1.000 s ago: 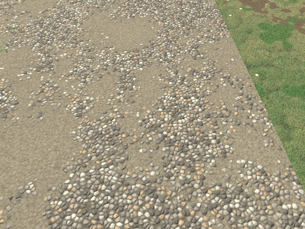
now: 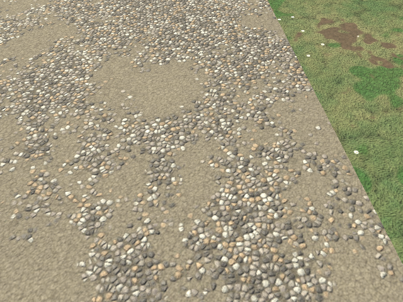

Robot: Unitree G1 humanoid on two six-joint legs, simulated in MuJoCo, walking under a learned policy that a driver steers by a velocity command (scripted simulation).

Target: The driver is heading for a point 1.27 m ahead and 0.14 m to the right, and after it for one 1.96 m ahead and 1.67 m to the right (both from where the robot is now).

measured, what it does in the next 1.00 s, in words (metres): walks ahead: right foot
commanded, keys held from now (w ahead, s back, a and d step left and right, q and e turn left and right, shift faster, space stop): shift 0.78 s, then w+shift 0.22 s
